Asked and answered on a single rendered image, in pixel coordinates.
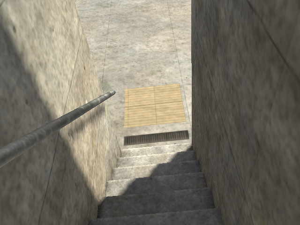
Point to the stairs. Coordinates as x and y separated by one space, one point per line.
157 185

